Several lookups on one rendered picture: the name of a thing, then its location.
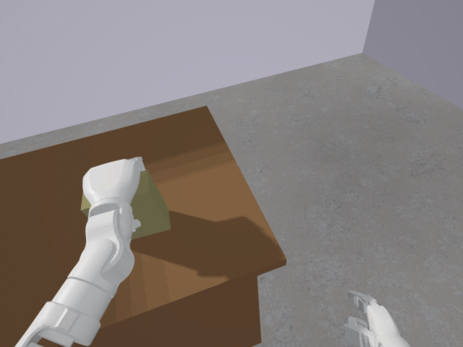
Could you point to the robot left hand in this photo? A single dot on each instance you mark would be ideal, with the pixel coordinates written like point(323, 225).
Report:
point(115, 180)

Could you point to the robot left forearm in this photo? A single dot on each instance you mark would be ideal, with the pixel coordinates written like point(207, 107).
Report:
point(75, 312)

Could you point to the table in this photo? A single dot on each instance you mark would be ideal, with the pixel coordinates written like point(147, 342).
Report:
point(195, 285)

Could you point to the robot right hand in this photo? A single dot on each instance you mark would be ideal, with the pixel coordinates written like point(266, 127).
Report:
point(379, 321)

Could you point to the sponge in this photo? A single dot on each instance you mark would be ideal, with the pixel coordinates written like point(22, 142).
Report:
point(148, 207)

